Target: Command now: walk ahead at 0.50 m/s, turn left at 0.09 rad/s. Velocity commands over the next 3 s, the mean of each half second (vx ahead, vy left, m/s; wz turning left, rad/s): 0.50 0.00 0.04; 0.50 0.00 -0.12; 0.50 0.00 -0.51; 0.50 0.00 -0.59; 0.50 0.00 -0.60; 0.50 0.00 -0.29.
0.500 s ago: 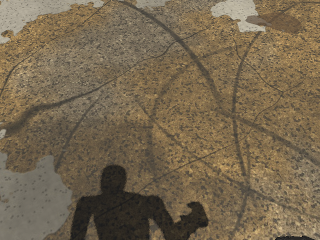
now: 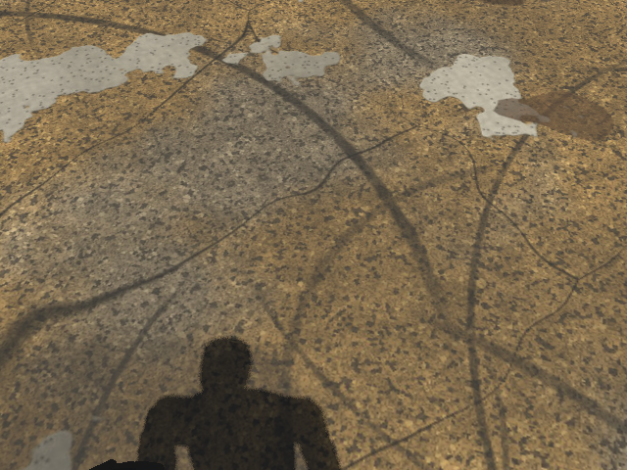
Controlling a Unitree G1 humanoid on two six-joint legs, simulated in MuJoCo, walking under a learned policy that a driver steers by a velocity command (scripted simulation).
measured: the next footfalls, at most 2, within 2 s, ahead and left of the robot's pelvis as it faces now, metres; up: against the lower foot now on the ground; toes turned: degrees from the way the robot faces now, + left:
right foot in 0.02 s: +0.18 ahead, -0.09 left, +0.00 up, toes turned -3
left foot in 0.54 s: +0.47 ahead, +0.10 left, +0.00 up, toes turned +3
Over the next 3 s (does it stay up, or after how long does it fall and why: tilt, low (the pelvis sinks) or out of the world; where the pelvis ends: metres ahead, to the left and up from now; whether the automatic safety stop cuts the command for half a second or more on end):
stays up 1.39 -0.59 0.02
